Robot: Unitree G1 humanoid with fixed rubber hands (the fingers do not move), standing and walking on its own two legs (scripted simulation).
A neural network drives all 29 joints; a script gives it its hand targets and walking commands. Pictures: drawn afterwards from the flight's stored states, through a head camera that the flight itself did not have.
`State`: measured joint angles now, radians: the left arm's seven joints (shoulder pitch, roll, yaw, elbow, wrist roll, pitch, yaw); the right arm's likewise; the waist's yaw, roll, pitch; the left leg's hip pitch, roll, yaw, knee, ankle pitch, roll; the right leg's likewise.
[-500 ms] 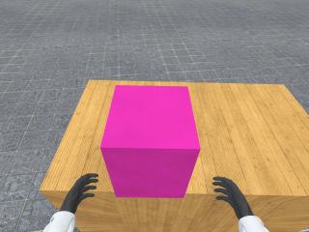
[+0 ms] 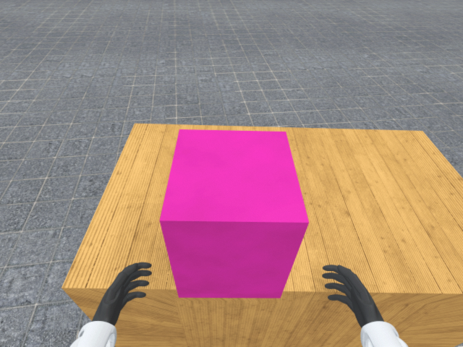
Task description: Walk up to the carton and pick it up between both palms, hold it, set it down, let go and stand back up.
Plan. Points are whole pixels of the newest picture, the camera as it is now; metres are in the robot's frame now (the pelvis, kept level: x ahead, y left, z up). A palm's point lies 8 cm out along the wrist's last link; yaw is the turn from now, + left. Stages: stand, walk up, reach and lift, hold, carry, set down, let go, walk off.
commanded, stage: stand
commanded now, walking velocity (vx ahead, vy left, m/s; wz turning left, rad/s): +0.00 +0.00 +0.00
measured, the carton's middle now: (231, 216) +0.35 +0.01 +0.05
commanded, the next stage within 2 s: none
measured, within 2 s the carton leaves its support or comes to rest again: neither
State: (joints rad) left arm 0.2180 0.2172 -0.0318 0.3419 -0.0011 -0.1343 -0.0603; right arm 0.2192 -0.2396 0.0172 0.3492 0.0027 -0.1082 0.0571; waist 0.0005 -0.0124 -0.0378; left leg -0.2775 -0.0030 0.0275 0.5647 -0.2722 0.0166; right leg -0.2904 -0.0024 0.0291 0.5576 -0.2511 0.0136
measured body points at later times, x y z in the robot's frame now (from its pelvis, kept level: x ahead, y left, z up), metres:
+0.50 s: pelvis +0.00 -0.01 +0.00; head -0.02 -0.01 +0.45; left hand +0.22 +0.20 -0.01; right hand +0.21 -0.22 -0.01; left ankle +0.02 +0.11 -0.73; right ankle +0.03 -0.13 -0.73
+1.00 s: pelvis +0.00 -0.01 +0.00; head -0.01 -0.01 +0.45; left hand +0.22 +0.20 -0.01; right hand +0.21 -0.22 -0.01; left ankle +0.02 +0.11 -0.73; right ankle +0.03 -0.13 -0.73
